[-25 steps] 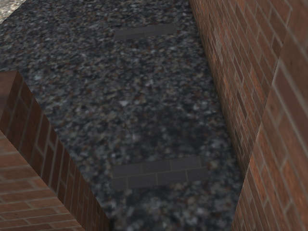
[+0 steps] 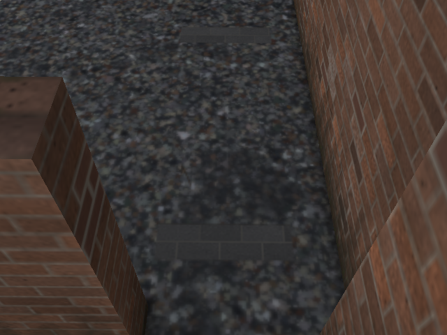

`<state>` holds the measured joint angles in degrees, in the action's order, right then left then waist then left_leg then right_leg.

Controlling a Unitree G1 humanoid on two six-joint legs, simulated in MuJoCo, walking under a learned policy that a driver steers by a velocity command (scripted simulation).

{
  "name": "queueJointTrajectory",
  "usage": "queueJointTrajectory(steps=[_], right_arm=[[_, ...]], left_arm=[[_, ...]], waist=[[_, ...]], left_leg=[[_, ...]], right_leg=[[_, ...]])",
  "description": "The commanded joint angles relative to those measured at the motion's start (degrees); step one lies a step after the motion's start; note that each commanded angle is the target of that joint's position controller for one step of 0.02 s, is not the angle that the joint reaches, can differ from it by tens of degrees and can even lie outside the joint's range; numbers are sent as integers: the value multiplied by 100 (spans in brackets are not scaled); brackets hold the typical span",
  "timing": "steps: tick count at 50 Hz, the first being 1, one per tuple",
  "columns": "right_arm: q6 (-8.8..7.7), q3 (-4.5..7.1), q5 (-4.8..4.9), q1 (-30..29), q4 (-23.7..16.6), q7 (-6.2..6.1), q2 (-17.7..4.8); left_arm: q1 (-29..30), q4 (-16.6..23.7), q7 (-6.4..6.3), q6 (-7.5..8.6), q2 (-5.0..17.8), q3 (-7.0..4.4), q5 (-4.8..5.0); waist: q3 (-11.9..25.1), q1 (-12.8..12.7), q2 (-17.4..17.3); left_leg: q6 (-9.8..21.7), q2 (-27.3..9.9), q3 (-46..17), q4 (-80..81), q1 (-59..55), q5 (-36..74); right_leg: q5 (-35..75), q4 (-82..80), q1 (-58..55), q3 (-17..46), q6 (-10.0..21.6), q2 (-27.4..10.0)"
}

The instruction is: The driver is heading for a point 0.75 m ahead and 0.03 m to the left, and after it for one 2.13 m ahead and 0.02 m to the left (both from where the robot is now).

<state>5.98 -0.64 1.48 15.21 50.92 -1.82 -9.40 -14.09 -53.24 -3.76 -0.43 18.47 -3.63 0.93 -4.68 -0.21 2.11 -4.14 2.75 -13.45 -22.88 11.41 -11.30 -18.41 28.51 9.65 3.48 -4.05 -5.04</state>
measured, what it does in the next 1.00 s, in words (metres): goes down: right foot 0.21 m lower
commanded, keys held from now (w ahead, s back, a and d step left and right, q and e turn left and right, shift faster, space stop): w+q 0.30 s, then w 0.02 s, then w+e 0.68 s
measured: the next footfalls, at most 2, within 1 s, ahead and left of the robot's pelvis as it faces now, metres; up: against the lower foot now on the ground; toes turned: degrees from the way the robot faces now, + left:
right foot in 0.90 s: +0.21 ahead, -0.10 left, -0.21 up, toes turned +2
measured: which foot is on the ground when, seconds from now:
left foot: down 0.00-0.90, up 0.92-1.00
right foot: down 0.00-0.30, up 0.32-0.88, down 0.90-1.00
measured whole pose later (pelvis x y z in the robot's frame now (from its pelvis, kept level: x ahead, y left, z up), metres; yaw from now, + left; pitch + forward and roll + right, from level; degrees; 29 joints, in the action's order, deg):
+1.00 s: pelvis +0.19 -0.01 -0.23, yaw -6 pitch -1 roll +1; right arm -1.3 2.8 0.9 22.4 48.9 -1.3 -12.2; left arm -26.8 -52.7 1.1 -3.2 12.6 -2.6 2.4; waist -0.5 -1.8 -2.5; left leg -1.8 1.1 -2.1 -118.7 37.5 -42.8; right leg -23.3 39.2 16.5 6.6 2.3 5.1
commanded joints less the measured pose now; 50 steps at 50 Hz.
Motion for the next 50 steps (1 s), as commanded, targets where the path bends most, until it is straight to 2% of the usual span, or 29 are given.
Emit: queueJointTrajectory(steps=[1,5,6,9,10,11,12,13,14,15,16,17,18,19,22,24,28,30,34,35,39,41,43,44,45,46,47,49,50], right_arm=[[17,193,-23,-401,-747,-123,-808],[81,184,-3,-869,-1351,-145,-671],[86,219,-5,-1035,-1583,-63,-669],[-44,413,120,-1189,-1953,-21,-904],[-40,422,118,-1142,-1994,17,-900],[-146,222,157,-855,-2000,131,-556],[-168,66,146,-758,-2251,268,-311],[-199,29,77,-935,-2107,316,-257],[-201,154,-79,171,-1570,326,-463],[-243,121,-4,159,-1962,327,-476],[-314,219,15,315,-1852,310,-987],[-405,356,-15,845,-1847,333,-1620],[-496,499,-103,911,-1807,400,-1844],[-554,532,-170,534,-1748,394,-1794],[-584,126,-241,-263,-1678,424,-614],[-764,204,-245,-296,-1662,336,-866],[-871,250,-244,1127,-870,-52,-738],[-856,165,-208,886,-895,-235,-613],[-949,243,-291,609,-964,32,-774],[-975,316,-129,761,-796,16,-778],[-822,468,-262,1429,-499,170,-874],[-815,420,-128,1368,-482,73,-759],[-772,467,-237,948,-296,236,-816],[-844,471,-121,850,-226,338,-895],[-924,538,84,371,-228,336,-914],[-995,438,-179,497,-342,256,-294],[-1022,382,-195,846,-672,133,-366],[-797,345,-50,873,-792,-79,-482],[-679,295,143,1023,-911,-66,-354]], left_arm=[[-635,286,8,-33,296,2,-69],[-1127,500,50,-97,455,-69,-173],[-1103,711,63,-63,568,-128,-309],[-641,1135,-33,72,867,-210,-89],[-355,1222,-78,48,711,-141,7],[-189,1352,98,151,552,-85,-12],[642,1508,161,31,519,2,204],[499,1537,163,-29,318,29,147],[625,1486,160,98,419,-20,-85],[133,1419,151,149,474,-8,74],[171,1728,161,269,425,7,-53],[-34,1948,325,451,249,123,-16],[51,1892,302,475,597,-9,297],[295,1886,242,427,610,-65,343],[-573,1272,175,-43,238,10,87],[-753,1244,267,-73,430,-160,136],[45,1593,304,-7,-136,-41,-191],[551,1883,354,42,-559,129,-325],[-119,1639,377,-106,-300,4,-238],[39,1672,381,-115,-45,-69,-130],[36,1544,456,-202,70,-72,-101],[195,1450,454,-151,-109,-18,25],[-1196,874,390,-141,-85,-106,64],[-2359,436,432,-140,85,-225,87],[-3354,103,476,-141,-89,-223,91],[-4039,-436,550,-170,232,-144,11],[-3371,-273,546,-178,91,-49,212],[-1736,278,494,-369,244,14,100],[-1489,128,416,-305,848,-154,219]], waist=[[769,-303,-769],[367,-423,-211],[487,-520,146],[259,-398,639],[263,-298,600],[626,-190,576],[-52,251,808],[136,39,408],[501,525,296],[150,524,-233],[-321,351,-1691],[508,262,-1762],[868,324,-979],[437,121,-766],[553,-483,-851],[418,-561,-866],[271,-147,-387],[100,-97,-453],[-2,-302,-826],[-208,-171,-815],[-138,239,-768],[-339,377,-748],[366,-287,-558],[652,-833,-533],[605,-1417,-125],[577,-1274,1500],[516,-748,1525],[238,46,284],[240,434,268]], left_leg=[[434,-188,-298,419,-116,825],[391,258,4,-544,1109,-900],[291,481,267,-1676,1562,-1173],[137,53,445,-4874,2759,-1871],[178,-123,481,-5286,2728,-1590],[229,-104,696,-5199,1863,-1233],[449,-354,893,-2490,1457,-1504],[447,153,1229,-1968,-133,-1096],[337,447,1442,-3292,-1638,112],[662,348,495,-720,-1257,-1261],[988,-266,-1070,-1184,-1942,2662],[1888,-1366,-3253,-622,-2566,3509],[2434,-1839,-3841,-113,-2211,1923],[2566,-1946,-3603,-94,-1797,1334],[1776,-1457,-1606,-414,-13,2047],[1390,-1004,-434,-881,630,1925],[1220,-1020,17,-1330,520,1277],[1053,-837,207,-1385,822,669],[1430,-1048,38,-1593,1698,-171],[1459,-968,119,-1940,1411,-521],[1489,-1135,-290,-3219,0,-132],[1391,-983,-70,-3697,-158,388],[1364,-932,262,-4605,1505,1395],[1293,-798,604,-5700,1618,2441],[902,-405,888,-8008,2065,1339],[377,446,1707,-10746,4131,-3630],[168,203,1451,-10604,4916,-3419],[29,-234,1409,-10256,4753,-3264],[85,-517,626,-9029,4992,-2494]], right_leg=[[574,187,68,-663,35,218],[-179,-100,285,-504,543,-94],[-585,-384,137,82,1005,-528],[1071,-597,481,1530,2459,-2159],[1713,-210,501,1305,2398,-2138],[-1297,-759,998,942,2033,-1918],[-2378,-1043,1273,502,1528,-1285],[-1622,-696,1895,-159,1265,-795],[-793,413,2783,-657,1085,-650],[-994,1290,2193,-815,1021,-407],[-2642,3288,3927,-513,860,-116],[-2941,3737,4749,593,749,309],[-2186,3866,4540,1302,597,261],[-1379,4221,4785,1501,490,190],[-202,4746,3165,1665,326,407],[1768,4927,3302,1359,398,839],[4147,2684,3661,1482,540,921],[5110,1321,2985,1329,538,939],[5254,1570,2007,1199,563,733],[5252,1272,2372,1216,562,677],[4278,1397,3467,1186,623,491],[3384,17,3366,788,617,394],[3408,554,228,-127,827,463],[2968,463,-802,-430,952,710],[2892,-872,-1445,279,1538,133],[5218,974,-2786,393,1761,-175],[5513,1091,-2514,1099,1968,-173],[3908,483,-866,1963,2289,-511],[1303,-186,-111,3719,2655,-1271]])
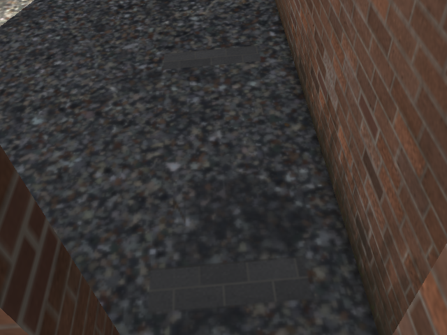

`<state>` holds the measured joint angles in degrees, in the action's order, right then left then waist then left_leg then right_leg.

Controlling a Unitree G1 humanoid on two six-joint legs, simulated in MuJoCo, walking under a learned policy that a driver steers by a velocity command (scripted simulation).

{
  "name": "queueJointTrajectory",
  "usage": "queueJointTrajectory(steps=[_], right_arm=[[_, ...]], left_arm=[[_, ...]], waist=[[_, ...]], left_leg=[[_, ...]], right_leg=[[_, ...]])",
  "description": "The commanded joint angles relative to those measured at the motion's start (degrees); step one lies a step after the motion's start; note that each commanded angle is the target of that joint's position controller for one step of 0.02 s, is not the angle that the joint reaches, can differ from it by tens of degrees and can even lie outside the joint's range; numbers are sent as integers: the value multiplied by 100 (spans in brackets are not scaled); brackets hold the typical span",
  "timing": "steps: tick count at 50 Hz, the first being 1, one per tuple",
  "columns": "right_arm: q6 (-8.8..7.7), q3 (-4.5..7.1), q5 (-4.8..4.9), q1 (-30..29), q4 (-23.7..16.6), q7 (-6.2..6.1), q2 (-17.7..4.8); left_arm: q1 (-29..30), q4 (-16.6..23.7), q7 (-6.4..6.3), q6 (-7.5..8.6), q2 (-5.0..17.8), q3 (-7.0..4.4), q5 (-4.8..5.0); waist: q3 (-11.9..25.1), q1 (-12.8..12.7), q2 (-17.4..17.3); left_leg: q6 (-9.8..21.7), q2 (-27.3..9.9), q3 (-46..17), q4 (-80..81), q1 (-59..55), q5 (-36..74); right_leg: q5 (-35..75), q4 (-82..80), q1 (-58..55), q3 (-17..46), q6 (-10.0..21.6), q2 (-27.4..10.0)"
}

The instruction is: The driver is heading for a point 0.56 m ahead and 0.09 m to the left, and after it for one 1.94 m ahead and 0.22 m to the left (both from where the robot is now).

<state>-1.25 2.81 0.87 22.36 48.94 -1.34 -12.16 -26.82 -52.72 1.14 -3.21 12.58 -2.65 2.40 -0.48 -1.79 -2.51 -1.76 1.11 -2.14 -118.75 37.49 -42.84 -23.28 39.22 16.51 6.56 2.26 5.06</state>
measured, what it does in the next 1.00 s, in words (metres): goes down: left foot 0.21 m lower, then right foot 0.22 m lower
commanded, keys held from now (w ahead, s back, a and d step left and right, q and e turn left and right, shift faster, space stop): w+e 0.06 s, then w+q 0.60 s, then q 0.08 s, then no key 0.08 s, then e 0.18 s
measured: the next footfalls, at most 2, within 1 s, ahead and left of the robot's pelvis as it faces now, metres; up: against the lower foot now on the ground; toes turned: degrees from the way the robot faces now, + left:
left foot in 0.44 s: +0.24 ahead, +0.19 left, -0.21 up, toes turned +0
right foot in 0.84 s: +0.60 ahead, -0.03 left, -0.43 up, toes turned +21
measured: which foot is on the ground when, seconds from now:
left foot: up 0.00-0.42, down 0.44-0.84, up 0.86-1.00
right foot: down 0.00-0.44, up 0.46-0.82, down 0.84-1.00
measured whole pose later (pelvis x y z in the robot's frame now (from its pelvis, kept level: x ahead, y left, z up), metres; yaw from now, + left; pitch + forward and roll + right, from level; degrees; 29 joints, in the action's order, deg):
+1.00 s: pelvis +0.53 +0.04 -0.41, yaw +15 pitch +2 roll +0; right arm -1.4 2.6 3.3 10.2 46.2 -3.1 -11.5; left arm -25.1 -55.4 0.9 2.3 8.0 -0.7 -1.2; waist 1.4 -3.6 -2.8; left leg -1.8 -0.9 -5.7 -93.4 40.2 -26.2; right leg -12.8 27.4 16.4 4.7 2.4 4.8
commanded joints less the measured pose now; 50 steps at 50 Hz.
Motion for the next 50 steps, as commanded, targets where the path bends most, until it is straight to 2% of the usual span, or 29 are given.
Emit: queueJointTrajectory(steps=[1,4,5,7,10,13,16,18,19,21,22,23,24,25,27,28,29,30,32,34,36,39,41,43,44,45,47,48,50], right_arm=[[132,22,274,-16,-714,-161,-390],[299,-16,-169,261,-644,-231,-180],[305,19,-74,450,-458,-148,-233],[237,143,91,222,-543,101,-573],[330,20,-78,40,-400,218,-170],[325,98,25,426,-79,292,-449],[363,43,-143,112,-14,312,-340],[189,-128,-11,-705,-292,164,-204],[63,-145,381,-1331,-662,199,-196],[-89,237,249,1556,426,225,-749],[-190,205,217,3054,779,210,-480],[-248,256,139,3533,1228,215,-739],[-279,104,9,3426,1212,296,-441],[-251,96,-8,3268,1021,295,-277],[-287,285,154,1692,480,158,-846],[-279,407,-62,1201,332,133,-1264],[-289,228,51,130,-160,-120,-870],[-275,289,-78,331,-55,-208,-1061],[-340,175,167,542,-79,-412,-651],[-172,108,419,574,-104,-528,-424],[-46,142,239,704,-13,-437,-456],[68,110,365,495,-203,-408,-161],[80,74,298,363,21,-271,-232],[-72,80,154,382,328,5,289],[-109,32,243,1357,116,-14,209],[-200,24,238,996,-12,21,-162],[-128,-76,235,-102,-511,-118,164],[-121,-16,391,-611,-792,-179,-78],[-98,137,114,-1236,-968,-305,-463]], left_arm=[[-192,40,-182,122,1073,-141,57],[451,179,-520,322,277,145,-159],[313,101,-555,421,645,70,-292],[-279,-76,-725,463,753,-34,-102],[-334,-11,-873,360,444,39,7],[-339,44,-803,351,581,-57,-90],[-583,-94,-733,333,479,-89,-115],[-905,-187,-783,317,335,-142,-31],[-485,-132,-757,404,606,-236,-4],[646,-315,-516,722,505,-270,-185],[1070,-110,-458,729,184,-181,-179],[1143,186,-484,904,-15,-197,-335],[703,322,-413,1037,-126,-110,-255],[795,325,-381,1101,71,-110,-168],[946,498,-404,1143,72,-172,-97],[1257,734,-331,1092,-22,-106,9],[1775,1056,-395,1007,342,-155,-188],[1179,502,-325,972,144,-143,-422],[1243,631,-127,1093,380,-237,-413],[2551,1320,-53,1079,-54,-88,-539],[2794,1841,170,893,-208,-58,-412],[1764,1564,74,866,174,-147,-265],[9,798,52,877,420,-280,-234],[-2172,-138,179,785,542,-169,-582],[-1903,-406,223,813,623,-123,-505],[-1152,-73,259,754,266,-15,-286],[52,154,164,640,110,110,-342],[547,304,-103,617,774,-59,-345],[504,363,-240,720,288,137,-286]], waist=[[-426,404,502],[-565,827,322],[-383,885,423],[-127,615,823],[-602,523,695],[-850,436,761],[-924,105,1146],[-1113,-297,1247],[-1289,-482,1327],[91,973,1091],[-214,1862,-62],[-375,1621,-1300],[69,1121,-1502],[414,1256,-408],[155,412,498],[-83,196,-200],[-715,-74,650],[-342,-138,431],[-255,17,-5],[-505,437,128],[-217,521,-765],[-105,317,-941],[88,-449,-341],[676,-1189,1764],[709,-343,3184],[1091,-364,2532],[1040,224,1011],[756,406,1076],[175,376,289]], left_leg=[[-131,-528,-926,1201,2520,1553],[-378,-918,-1038,4532,1076,3854],[-351,-830,-1105,4735,75,4650],[-223,-595,-1237,5609,324,6338],[-308,-413,-1054,7107,-714,7437],[-181,-114,-1308,7212,-993,7227],[-42,-82,-1351,6749,368,5766],[44,16,-630,7866,701,4931],[130,-324,-348,8904,768,4310],[562,-144,384,7593,-3049,6195],[1101,-256,506,10956,-3875,6307],[1714,-991,-924,8925,-5788,9144],[2043,-1292,-1867,8234,-6507,9650],[2114,-1558,-2203,8297,-6412,7638],[1903,-1514,-2699,8567,-4326,4975],[2235,-1949,-4149,8834,-3196,3341],[1843,-1591,-3323,9367,-1324,3095],[1797,-1153,-2750,8896,-272,3804],[1719,-833,-2609,8244,-993,3146],[1236,0,-1590,8263,-329,2522],[1168,117,-1620,7642,-598,2655],[1047,155,-2047,6175,-2157,2924],[735,272,-1668,4284,-1896,3065],[156,1305,-689,-37,1223,-1783],[19,970,-937,-688,2539,-1689],[50,238,-680,597,2716,-472],[-47,-475,-447,1134,1633,616],[-64,-726,-921,2629,1565,2196],[-50,-648,-842,4431,659,3318]], right_leg=[[1176,-1331,-490,3698,1740,-2313],[2433,-697,825,2309,974,-1480],[4293,-282,952,1886,626,-1554],[3311,362,338,1415,281,-1273],[2363,787,1150,679,-50,-882],[2651,1348,1207,645,40,-1059],[2704,2216,273,969,627,-1324],[3166,2518,-56,681,822,-1257],[2494,2284,61,1443,1120,-1463],[2901,4626,1949,555,952,-1552],[2078,7029,2149,-842,306,-609],[-2285,9064,4857,-1094,-149,-91],[-2876,8617,5737,-432,-340,-303],[-2389,7640,5969,-119,-491,-764],[-394,5065,5273,346,-130,-1267],[-238,4779,5196,379,-297,-1325],[1616,1945,3746,598,-521,-1500],[3216,2603,1919,-6,-594,-1044],[5711,1855,2371,306,-421,-978],[6139,-882,870,-236,-315,-533],[5836,-1091,184,80,-166,-506],[5662,-2318,399,396,-13,-1116],[6839,-3431,-1124,-23,19,-1425],[10407,-1041,-4330,70,242,-1989],[11734,170,-4997,420,531,-2065],[9775,-96,-4575,646,813,-1973],[8376,-843,-2471,1751,1326,-2358],[5830,-1402,-1658,2757,1721,-2899],[6493,-1568,-254,2043,1249,-2130]])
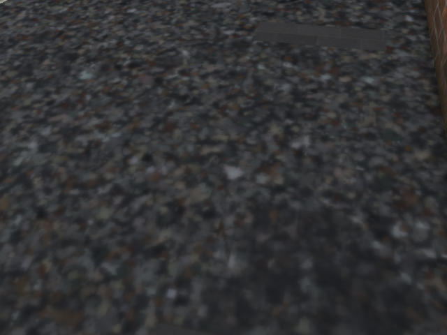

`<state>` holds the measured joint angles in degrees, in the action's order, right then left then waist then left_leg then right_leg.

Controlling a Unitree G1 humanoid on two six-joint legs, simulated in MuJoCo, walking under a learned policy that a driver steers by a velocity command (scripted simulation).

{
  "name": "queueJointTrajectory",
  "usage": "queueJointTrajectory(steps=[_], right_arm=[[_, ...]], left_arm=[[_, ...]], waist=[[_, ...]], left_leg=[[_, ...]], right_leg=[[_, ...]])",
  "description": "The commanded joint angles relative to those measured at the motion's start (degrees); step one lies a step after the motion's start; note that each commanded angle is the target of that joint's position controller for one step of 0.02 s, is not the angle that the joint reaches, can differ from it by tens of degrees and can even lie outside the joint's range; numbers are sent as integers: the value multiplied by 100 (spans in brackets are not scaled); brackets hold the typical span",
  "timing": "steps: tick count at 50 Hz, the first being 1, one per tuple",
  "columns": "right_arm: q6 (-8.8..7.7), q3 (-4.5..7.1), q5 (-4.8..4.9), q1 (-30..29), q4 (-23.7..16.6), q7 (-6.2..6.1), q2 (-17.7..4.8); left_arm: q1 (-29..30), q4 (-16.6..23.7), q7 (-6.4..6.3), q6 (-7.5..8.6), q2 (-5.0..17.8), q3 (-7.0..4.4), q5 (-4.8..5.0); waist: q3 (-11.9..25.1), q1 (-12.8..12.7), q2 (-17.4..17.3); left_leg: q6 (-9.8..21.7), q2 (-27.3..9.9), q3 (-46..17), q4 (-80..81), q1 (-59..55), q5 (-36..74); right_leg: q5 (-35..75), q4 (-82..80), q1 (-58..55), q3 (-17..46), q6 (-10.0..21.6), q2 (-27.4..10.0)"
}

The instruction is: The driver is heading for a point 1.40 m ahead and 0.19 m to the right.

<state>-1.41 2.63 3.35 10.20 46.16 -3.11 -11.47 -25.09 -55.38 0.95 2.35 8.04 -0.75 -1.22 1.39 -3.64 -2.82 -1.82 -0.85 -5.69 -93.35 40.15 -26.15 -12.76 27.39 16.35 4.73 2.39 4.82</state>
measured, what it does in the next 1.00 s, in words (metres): walks ahead: left foot, then right foot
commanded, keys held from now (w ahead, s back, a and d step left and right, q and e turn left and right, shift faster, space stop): e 0.50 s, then no key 0.14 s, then q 0.36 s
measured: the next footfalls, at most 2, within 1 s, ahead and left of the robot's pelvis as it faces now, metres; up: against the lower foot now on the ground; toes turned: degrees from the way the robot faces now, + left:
left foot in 0.24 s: +0.20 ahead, +0.11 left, +0.00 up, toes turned -14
right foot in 0.66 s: +0.12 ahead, -0.13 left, +0.00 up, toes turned -19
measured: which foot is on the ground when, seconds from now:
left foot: up 0.00-0.22, down 0.24-0.66, up 0.68-1.00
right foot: down 0.00-0.28, up 0.30-0.64, down 0.66-1.00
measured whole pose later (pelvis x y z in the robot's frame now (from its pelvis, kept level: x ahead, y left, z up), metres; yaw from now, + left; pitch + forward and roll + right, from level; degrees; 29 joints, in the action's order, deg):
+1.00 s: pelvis +0.13 +0.00 +0.00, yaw -14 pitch +2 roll -1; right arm 2.1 4.0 1.2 15.3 37.3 -1.0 -16.9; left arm -6.9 -36.1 0.2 -0.8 13.9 -2.4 -1.3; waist -0.7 1.6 -1.1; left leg -4.9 -3.0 -1.7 -43.9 19.0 -28.0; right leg -16.9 29.4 14.8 -5.5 0.8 -1.5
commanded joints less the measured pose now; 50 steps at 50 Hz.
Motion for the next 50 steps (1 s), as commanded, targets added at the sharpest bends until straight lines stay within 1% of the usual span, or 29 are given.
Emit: queueJointTrajectory(steps=[1,2,3,4,5,7,10,12,13,14,15,16,17,19,21,23,26,27,30,31,32,33,34,35,36,38,40,44,50], right_arm=[[-66,58,-238,-130,-786,-124,-225],[-55,35,-268,-524,-964,-110,-246],[-19,19,-214,-767,-1136,-64,-48],[-29,30,-189,-618,-1181,-20,-3],[5,61,-198,-955,-1387,6,-18],[29,112,-297,-1053,-1483,33,-79],[-26,174,-272,-1409,-1726,137,-159],[-116,202,-225,-1076,-1735,104,-312],[-136,251,-215,-837,-1657,27,-499],[-93,344,-327,-367,-1537,37,-713],[-9,365,-334,197,-1395,80,-807],[-11,340,-307,419,-1304,133,-755],[-22,288,-240,205,-1335,161,-651],[25,244,-260,-473,-1404,208,-589],[106,281,-408,-808,-1407,254,-824],[161,323,-452,-785,-1390,264,-1059],[160,388,-295,-461,-1325,269,-1295],[116,406,-282,-451,-1271,239,-1369],[97,411,-158,-351,-1302,270,-1471],[90,357,-145,-271,-1290,283,-1336],[57,275,-181,-54,-1215,314,-1132],[40,131,-382,130,-1263,380,-749],[49,53,-447,64,-1477,337,-570],[107,182,-374,77,-1411,272,-1128],[147,213,-322,234,-1399,273,-1185],[132,223,-367,193,-1279,213,-1120],[131,177,-368,393,-1148,173,-991],[164,240,-223,505,-1135,135,-1076],[305,222,-192,322,-1452,249,-874]], left_arm=[[385,656,-270,141,797,-79,190],[255,690,-306,97,924,-132,238],[56,666,-367,-7,965,-162,279],[-127,700,-379,-14,979,-178,247],[-207,760,-399,-66,920,-191,323],[-297,889,-415,-149,1150,-328,331],[-367,1070,-375,-256,1043,-393,335],[-167,1306,-306,-319,1138,-443,334],[-8,1464,-330,-328,1205,-498,279],[-443,1435,-277,-294,995,-472,201],[-543,1535,-225,-321,866,-375,230],[-268,1702,-183,-370,1172,-442,267],[23,1770,-181,-441,1354,-512,234],[107,1780,-179,-645,1382,-528,195],[234,1830,-87,-682,1151,-436,220],[433,1963,-16,-629,1100,-403,301],[1001,2240,51,-530,1080,-338,146],[1083,2240,50,-490,1138,-362,58],[933,2204,-4,-442,1282,-398,115],[792,2128,-26,-435,1301,-421,93],[698,2152,-69,-438,1345,-436,71],[648,2305,-109,-405,1685,-465,16],[1273,2513,-56,-348,1708,-354,-251],[1529,2613,7,-237,1275,-240,-287],[1705,2534,25,-175,1192,-197,-226],[1768,2430,14,-135,1452,-288,-150],[1651,2329,-10,-107,1451,-282,-169],[1446,2225,-103,-184,1620,-428,-49],[1701,2180,-115,-326,1690,-576,18]], waist=[[43,503,617],[21,277,1036],[88,273,1473],[284,289,1528],[191,277,1318],[198,201,1049],[49,132,911],[30,307,742],[49,426,477],[611,329,-445],[1182,504,-1452],[1300,553,-1455],[919,454,-812],[449,121,-371],[297,-72,-413],[327,-102,-613],[357,268,-689],[282,257,-1007],[315,167,-797],[351,119,-661],[372,74,-454],[627,200,655],[374,521,2057],[364,324,1584],[320,470,1604],[141,436,1108],[169,460,958],[317,295,1014],[368,319,1083]], left_leg=[[-90,-347,-291,3208,-77,1849],[-95,-139,-118,3996,-419,2109],[-106,21,-40,4335,-881,2204],[-115,70,-70,4658,-1250,2485],[-141,162,-21,4858,-1222,2477],[4,202,-73,5112,-1401,2568],[168,267,-131,5397,-1453,1931],[342,194,-142,6403,-2039,2008],[396,-111,-202,6539,-2876,3593],[810,-863,-764,6319,-4304,4788],[1603,-2003,-1819,6570,-5058,5503],[1975,-2389,-2598,6864,-4912,5084],[1900,-2242,-2292,6874,-4535,4777],[1593,-1720,-1334,7004,-3368,4279],[1406,-1275,-591,7166,-2588,3990],[1380,-1214,-280,7239,-2422,3795],[1397,-1359,-155,7312,-2532,2985],[1353,-1394,-232,7396,-2507,2645],[1154,-1376,-292,7167,-2490,1850],[972,-1249,-190,6975,-2377,1671],[634,-1099,-35,6691,-2095,1350],[43,-581,478,5482,-1424,390],[-245,-307,521,4776,-1286,-931],[-396,-472,172,4272,-1735,-947],[-438,-462,123,4237,-1752,-744],[-438,-460,42,4583,-1685,-144],[-416,-349,60,4804,-1958,137],[-412,-193,236,4795,-1699,41],[-232,-182,632,5070,-1650,-215]], right_leg=[[5306,-468,-256,1800,988,-1620],[5561,-506,-376,1511,764,-1363],[5660,-512,-274,1381,593,-1218],[5420,-520,-289,1365,527,-1268],[5026,-445,-347,1490,512,-1232],[3968,-523,-298,1733,473,-1315],[2791,-419,-461,2173,722,-1251],[2109,-195,-474,2384,750,-1041],[1571,183,70,2165,463,-680],[78,919,1055,1799,134,-137],[-2418,2216,1740,1054,-227,317],[-3297,3518,2172,763,-496,290],[-2884,4348,2528,539,-678,28],[-1912,4536,2138,400,-837,-264],[-1289,3993,1510,-40,-837,-256],[-1141,3385,1204,-344,-799,-251],[-923,2228,875,-451,-635,-388],[-993,1924,779,-406,-541,-461],[-502,676,29,-684,-295,-325],[-257,181,-437,-781,-213,-208],[147,-253,-1003,-551,-129,-318],[1662,-536,-1801,852,137,-1449],[2299,-908,-794,2010,1083,-2582],[1938,-995,-265,1778,1449,-2508],[1547,-992,-281,1395,1307,-2299],[1344,-975,-450,941,839,-1946],[2618,-738,-548,500,792,-1900],[2913,-492,-1094,248,907,-1975],[3232,-276,-1219,42,1012,-2220]])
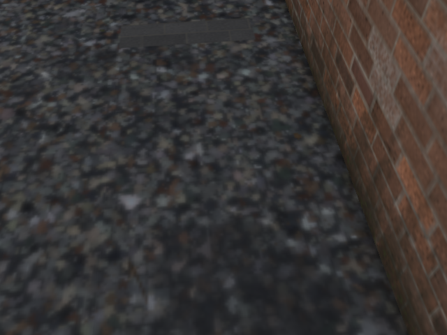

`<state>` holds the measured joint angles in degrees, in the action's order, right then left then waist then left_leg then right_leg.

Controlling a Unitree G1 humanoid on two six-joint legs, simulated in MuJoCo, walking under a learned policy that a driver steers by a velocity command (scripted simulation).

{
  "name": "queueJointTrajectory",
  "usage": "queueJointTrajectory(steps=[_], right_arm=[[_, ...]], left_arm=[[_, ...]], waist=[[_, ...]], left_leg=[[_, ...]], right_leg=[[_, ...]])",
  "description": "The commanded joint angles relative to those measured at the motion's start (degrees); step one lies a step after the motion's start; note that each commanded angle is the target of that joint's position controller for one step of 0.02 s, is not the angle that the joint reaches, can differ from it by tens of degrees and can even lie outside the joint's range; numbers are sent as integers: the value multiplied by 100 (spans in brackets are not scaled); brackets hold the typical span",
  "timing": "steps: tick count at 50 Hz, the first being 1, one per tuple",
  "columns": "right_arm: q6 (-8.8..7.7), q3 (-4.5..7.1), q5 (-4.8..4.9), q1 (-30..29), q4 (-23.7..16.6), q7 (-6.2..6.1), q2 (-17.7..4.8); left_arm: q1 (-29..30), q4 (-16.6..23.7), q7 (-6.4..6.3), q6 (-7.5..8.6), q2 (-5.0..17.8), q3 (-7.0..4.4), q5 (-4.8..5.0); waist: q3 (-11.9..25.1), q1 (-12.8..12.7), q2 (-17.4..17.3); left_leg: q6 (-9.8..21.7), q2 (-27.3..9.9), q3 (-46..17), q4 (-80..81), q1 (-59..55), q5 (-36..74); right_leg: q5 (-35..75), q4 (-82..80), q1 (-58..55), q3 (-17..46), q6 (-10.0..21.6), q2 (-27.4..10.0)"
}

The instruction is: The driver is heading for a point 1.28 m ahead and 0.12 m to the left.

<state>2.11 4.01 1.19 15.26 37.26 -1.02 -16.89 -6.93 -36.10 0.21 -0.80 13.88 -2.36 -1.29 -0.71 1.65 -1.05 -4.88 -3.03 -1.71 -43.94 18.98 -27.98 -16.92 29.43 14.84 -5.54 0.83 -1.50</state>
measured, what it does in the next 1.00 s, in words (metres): steps on the spot: left foot, then right foot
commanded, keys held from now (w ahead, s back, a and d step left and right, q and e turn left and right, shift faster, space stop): q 0.36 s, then no key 0.04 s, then e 0.60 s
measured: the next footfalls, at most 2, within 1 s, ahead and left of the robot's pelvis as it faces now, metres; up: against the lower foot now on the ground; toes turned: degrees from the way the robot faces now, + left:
left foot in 0.08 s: +0.00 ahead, +0.13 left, +0.00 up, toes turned +4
right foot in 0.52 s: +0.10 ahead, -0.09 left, +0.00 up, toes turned +17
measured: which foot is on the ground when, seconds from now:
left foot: up 0.00-0.06, down 0.08-1.00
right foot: down 0.00-0.08, up 0.10-0.50, down 0.52-0.88, up 0.90-1.00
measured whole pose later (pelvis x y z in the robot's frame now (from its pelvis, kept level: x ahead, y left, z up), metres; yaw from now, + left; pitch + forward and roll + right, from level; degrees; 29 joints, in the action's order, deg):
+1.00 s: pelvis +0.02 +0.04 +0.00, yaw +3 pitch +1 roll -1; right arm 1.6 4.0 0.7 12.5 41.5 -0.3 -16.4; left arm -11.2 -33.0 1.0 -2.6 20.4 -5.5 1.2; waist -2.1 0.5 1.7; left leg 2.4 0.5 0.0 -30.0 9.6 -21.3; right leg -29.3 58.9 26.3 5.6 -3.1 4.7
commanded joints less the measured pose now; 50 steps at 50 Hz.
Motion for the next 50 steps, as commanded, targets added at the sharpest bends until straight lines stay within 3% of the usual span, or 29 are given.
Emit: queueJointTrajectory(steps=[1,3,4,5,6,7,10,13,17,20,22,24,25,26,27,28,30,32,36,40,42,43,44,45,46,47,48,49,50], right_arm=[[9,105,27,-51,-539,32,-376],[61,151,113,-116,-597,78,-392],[63,210,35,-119,-671,60,-654],[59,338,28,-120,-722,31,-1183],[21,385,-39,150,-713,110,-1266],[-89,352,-77,325,-521,126,-1281],[-157,300,138,-165,-425,123,-1088],[-19,284,81,-398,-481,54,-1079],[98,294,139,-517,-430,-1,-1068],[77,308,62,-579,-436,49,-1239],[14,197,64,-826,-409,112,-949],[-61,16,86,-1037,-329,142,-530],[-104,-57,80,-967,-228,155,-373],[-164,-58,-45,-614,-143,127,-335],[-193,6,-179,-249,6,93,-436],[-166,33,-202,-148,-15,52,-501],[-117,117,-143,-679,-79,-77,-763],[-72,135,-157,-859,-151,-122,-709],[-79,144,-49,-858,-56,-17,-536],[-90,156,-38,-733,-51,-21,-374],[-162,184,-41,-473,60,31,-495],[-180,228,-26,-343,64,71,-616],[-152,304,8,-321,108,74,-913],[-99,340,-45,-216,116,89,-1052],[-118,271,-100,-344,-6,81,-901],[-155,194,-96,-517,-85,86,-802],[-165,163,-68,-735,-114,89,-771],[-142,178,-25,-833,-53,61,-836],[-102,200,-22,-740,-25,30,-867]], left_arm=[[57,297,-1,-19,1164,-438,73],[35,279,18,-96,1052,-451,281],[-180,240,24,-85,919,-454,236],[-154,469,53,-11,627,-352,-3],[445,683,47,9,667,-303,-16],[751,745,44,3,820,-349,97],[494,617,-7,-64,950,-405,93],[283,466,30,-111,842,-378,141],[446,479,65,-119,621,-307,156],[373,452,113,-99,715,-337,145],[107,356,114,-95,728,-338,155],[-133,263,149,-70,504,-271,115],[-248,182,182,-61,313,-199,74],[-124,229,198,-37,479,-200,9],[-27,347,185,0,695,-200,86],[217,345,220,68,851,-208,130],[170,339,211,171,949,-289,184],[-85,308,176,188,1038,-300,226],[-350,340,64,115,1158,-352,210],[-151,487,50,36,1111,-367,250],[-83,594,22,-33,1213,-430,248],[-162,662,12,-9,1145,-421,236],[-249,747,30,8,958,-345,213],[-344,813,41,1,920,-316,229],[-395,792,34,-41,1104,-393,263],[-497,779,35,-99,1329,-508,299],[-547,776,43,-164,1338,-534,319],[-520,706,83,-152,1191,-479,226],[-390,718,118,-136,1083,-429,221]], waist=[[655,-73,874],[675,-5,930],[686,-161,350],[697,-350,-1164],[652,179,-1722],[763,277,-1176],[499,-45,-589],[610,-138,-614],[558,-54,-689],[503,-95,-704],[505,-153,-850],[481,-352,-791],[447,-426,-640],[401,-238,-206],[337,67,286],[248,277,721],[-98,-2,733],[162,-113,806],[702,-207,755],[507,-63,920],[551,-27,706],[489,-43,304],[392,-139,-424],[321,-118,-1106],[243,-61,-1216],[113,-174,-814],[24,-321,-599],[-106,-370,-601],[-145,-240,-657]], left_leg=[[149,66,311,389,284,188],[487,176,319,1481,-192,1569],[754,-105,-332,1678,-531,3393],[1366,-849,-1678,1626,-1208,5009],[2119,-1475,-2588,1920,-1691,5814],[2346,-1589,-2559,1970,-2097,6126],[1811,-1074,-1807,1737,-2235,5812],[1849,-910,-1718,1836,-1797,5451],[1836,-756,-1804,1759,-1431,4738],[1861,-831,-1941,1871,-1075,4466],[1785,-774,-1900,1912,-965,4135],[1558,-625,-1752,2002,-693,3605],[1369,-483,-1616,2067,-468,3115],[987,-55,-1282,1870,-391,2379],[672,370,-960,1408,-453,1480],[483,345,-881,1527,-874,1275],[406,325,-771,1540,-951,1582],[425,355,-700,1365,-803,1830],[403,464,-481,1152,-674,1790],[431,487,-292,1041,-354,748],[567,339,-373,1466,-742,1804],[727,65,-603,1642,-1113,2598],[1065,-421,-1074,1875,-1363,3267],[1590,-1132,-1838,2163,-1518,3861],[2110,-1766,-2334,2302,-1524,4711],[2265,-1899,-2206,2271,-1382,5119],[2121,-1713,-1809,2194,-1366,5133],[1857,-1390,-1352,2186,-1481,4721],[1748,-1207,-1081,2184,-1652,4646]], right_leg=[[3684,-338,-1007,1036,1092,-1620],[2756,-44,-883,674,612,-1300],[1731,524,-515,170,156,-911],[422,1414,625,-489,-404,-155],[-1675,2358,1693,-63,-553,249],[-2317,3285,2217,617,-605,236],[-1361,3239,2655,948,-554,47],[-652,3048,2051,916,-667,218],[-171,2102,1470,890,-605,311],[-309,1788,888,871,-442,302],[-389,1328,389,847,-340,130],[182,252,-483,723,-245,60],[957,-401,-1058,684,-171,106],[2322,-351,-1334,984,-99,-16],[3512,-324,-1227,1555,200,-427],[3081,-626,-476,2033,654,-812],[2071,-952,-174,2284,545,-654],[2532,-862,-593,2473,599,-653],[3306,-596,-1128,2599,835,-659],[2926,-562,-861,2893,877,-748],[2449,-161,-466,2572,575,-351],[1736,212,46,2294,321,41],[986,745,641,1727,15,508],[-317,1405,1218,1246,-170,761],[-1912,2681,1621,1198,-303,699],[-2095,3619,1816,1250,-390,523],[-1848,3884,1969,1280,-436,423],[-1446,3625,2169,1346,-443,328],[-1097,3398,2260,1232,-480,337]])
Keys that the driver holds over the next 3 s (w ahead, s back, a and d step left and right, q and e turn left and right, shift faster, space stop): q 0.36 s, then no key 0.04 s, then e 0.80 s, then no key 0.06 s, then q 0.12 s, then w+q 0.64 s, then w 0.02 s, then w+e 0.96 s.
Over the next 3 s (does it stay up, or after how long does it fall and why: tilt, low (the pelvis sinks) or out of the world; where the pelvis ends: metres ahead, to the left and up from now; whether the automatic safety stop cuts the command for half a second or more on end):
stays up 0.74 0.20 0.01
